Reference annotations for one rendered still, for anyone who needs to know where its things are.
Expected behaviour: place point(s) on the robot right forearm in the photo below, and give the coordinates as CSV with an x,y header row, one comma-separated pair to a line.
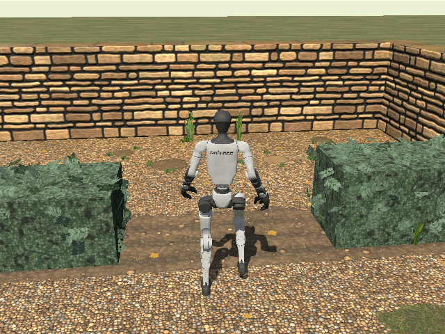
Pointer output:
x,y
258,186

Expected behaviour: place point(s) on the robot left upper arm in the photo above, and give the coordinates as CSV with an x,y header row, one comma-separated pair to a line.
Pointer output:
x,y
200,147

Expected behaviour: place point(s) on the robot left hand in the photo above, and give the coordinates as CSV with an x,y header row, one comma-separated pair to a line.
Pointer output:
x,y
184,193

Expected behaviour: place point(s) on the robot right upper arm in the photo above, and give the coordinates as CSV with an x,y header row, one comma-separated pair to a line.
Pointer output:
x,y
247,159

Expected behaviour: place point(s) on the robot left forearm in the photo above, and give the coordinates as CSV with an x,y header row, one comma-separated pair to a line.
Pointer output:
x,y
187,180

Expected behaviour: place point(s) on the left robot shin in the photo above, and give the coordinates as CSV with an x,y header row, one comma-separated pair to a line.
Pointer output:
x,y
205,256

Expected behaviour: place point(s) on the robot right hand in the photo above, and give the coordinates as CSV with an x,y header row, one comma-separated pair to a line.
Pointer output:
x,y
264,200

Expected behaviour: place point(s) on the robot right thigh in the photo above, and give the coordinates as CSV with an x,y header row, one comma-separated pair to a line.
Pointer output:
x,y
238,204

